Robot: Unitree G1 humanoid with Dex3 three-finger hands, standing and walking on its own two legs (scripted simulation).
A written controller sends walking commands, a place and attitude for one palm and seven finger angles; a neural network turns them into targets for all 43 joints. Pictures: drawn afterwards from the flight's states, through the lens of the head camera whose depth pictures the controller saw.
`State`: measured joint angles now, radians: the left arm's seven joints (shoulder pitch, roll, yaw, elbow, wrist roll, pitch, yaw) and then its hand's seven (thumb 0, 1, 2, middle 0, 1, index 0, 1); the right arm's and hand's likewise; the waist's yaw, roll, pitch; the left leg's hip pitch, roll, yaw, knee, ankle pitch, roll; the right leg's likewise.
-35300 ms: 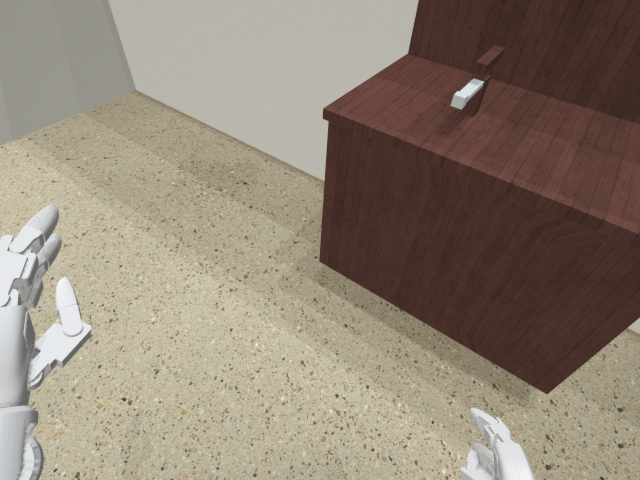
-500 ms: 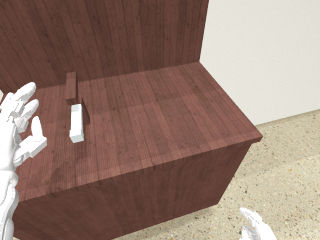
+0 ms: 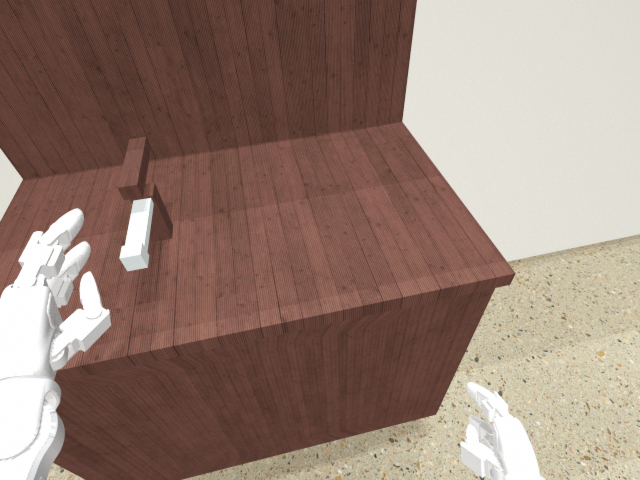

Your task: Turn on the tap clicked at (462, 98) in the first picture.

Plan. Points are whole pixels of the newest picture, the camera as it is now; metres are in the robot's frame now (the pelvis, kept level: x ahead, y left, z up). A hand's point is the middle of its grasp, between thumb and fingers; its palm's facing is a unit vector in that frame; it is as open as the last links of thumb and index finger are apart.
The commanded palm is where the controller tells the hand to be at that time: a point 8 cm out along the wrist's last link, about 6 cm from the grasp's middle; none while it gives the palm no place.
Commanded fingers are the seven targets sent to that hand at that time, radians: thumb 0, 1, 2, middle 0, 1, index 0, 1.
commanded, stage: turn the palm inward beside the body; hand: left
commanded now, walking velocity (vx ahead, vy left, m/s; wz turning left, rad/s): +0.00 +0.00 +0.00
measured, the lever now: (134, 256) +0.37 +0.31 +0.08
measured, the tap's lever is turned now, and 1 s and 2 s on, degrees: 0 0 0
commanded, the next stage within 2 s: reach beside the lever's end, fingers flat in 1.50 s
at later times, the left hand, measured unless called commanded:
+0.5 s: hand (94, 344) +0.20 +0.25 +0.14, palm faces +0.44 -0.87 -0.24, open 7.4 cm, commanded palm +0.15 +0.29 +0.16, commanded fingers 0.00 0.90 0.90 -0.20 -0.30 -0.20 -0.30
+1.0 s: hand (76, 370) +0.18 +0.26 +0.13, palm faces +0.47 -0.87 -0.16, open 7.4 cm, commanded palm +0.13 +0.30 +0.15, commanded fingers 0.00 0.90 0.90 -0.20 -0.30 -0.20 -0.30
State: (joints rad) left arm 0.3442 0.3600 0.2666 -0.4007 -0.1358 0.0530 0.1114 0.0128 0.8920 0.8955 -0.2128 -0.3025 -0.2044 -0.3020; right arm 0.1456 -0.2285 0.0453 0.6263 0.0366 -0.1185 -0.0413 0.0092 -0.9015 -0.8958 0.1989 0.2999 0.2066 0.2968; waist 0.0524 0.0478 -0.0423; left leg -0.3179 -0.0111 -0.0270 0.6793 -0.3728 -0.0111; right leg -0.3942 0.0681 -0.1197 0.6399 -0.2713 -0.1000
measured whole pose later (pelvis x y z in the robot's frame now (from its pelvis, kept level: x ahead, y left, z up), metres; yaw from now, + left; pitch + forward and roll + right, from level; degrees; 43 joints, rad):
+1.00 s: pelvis +0.01 +0.03 +0.00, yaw +2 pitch +1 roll +0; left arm 0.56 0.23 0.19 -0.50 -0.21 0.05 0.19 0.01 0.90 0.90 -0.21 -0.30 -0.20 -0.30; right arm 0.20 -0.25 0.05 0.63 0.03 -0.22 -0.07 0.01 -0.90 -0.90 0.20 0.30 0.21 0.30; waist 0.07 0.05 -0.07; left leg -0.33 -0.05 -0.04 0.70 -0.39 0.03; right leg -0.39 0.03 -0.13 0.66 -0.29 -0.08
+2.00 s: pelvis +0.00 +0.01 +0.00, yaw +2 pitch +1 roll +0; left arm 0.36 0.24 0.23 -0.33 -0.24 0.09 0.22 0.01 0.90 0.90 -0.21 -0.30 -0.20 -0.30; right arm 0.15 -0.24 0.03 0.68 0.05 -0.17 -0.08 0.01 -0.90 -0.90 0.20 0.30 0.20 0.30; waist 0.06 0.06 -0.05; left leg -0.34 -0.03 -0.05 0.69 -0.37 0.00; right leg -0.40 0.05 -0.14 0.63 -0.27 -0.10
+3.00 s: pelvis +0.00 +0.03 +0.00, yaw +0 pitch +4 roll +0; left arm -0.02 0.26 0.31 0.18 -0.19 -0.07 0.21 0.01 0.90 0.90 -0.17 -0.20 -0.16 -0.20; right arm 0.17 -0.25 0.03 0.70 0.03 -0.13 -0.09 0.01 -0.90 -0.90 0.20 0.30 0.21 0.30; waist 0.02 0.04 -0.04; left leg -0.36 -0.04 -0.02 0.65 -0.35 0.03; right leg -0.44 0.04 -0.11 0.61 -0.24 -0.08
